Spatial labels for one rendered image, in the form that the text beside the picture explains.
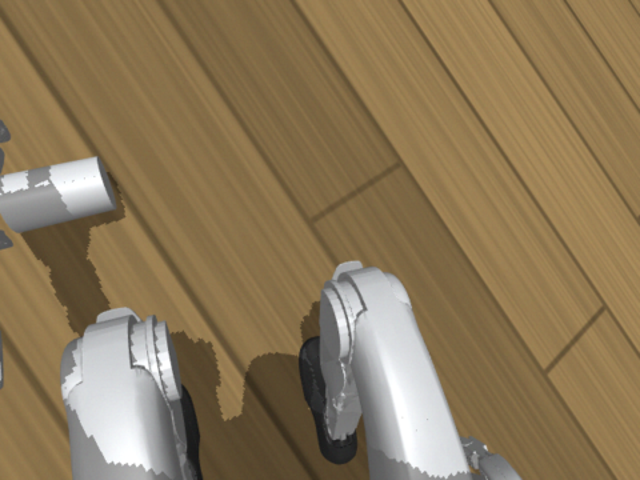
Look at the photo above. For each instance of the right robot foot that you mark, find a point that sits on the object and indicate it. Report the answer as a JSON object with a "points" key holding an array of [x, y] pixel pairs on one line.
{"points": [[314, 388]]}

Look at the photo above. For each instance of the right robot hand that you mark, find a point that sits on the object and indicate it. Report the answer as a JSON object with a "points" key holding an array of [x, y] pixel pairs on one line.
{"points": [[491, 467]]}

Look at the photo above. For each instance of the left robot foot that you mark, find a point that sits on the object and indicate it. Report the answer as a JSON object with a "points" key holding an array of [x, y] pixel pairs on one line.
{"points": [[192, 434]]}

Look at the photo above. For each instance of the can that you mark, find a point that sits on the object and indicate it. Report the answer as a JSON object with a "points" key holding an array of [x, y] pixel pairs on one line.
{"points": [[54, 194]]}

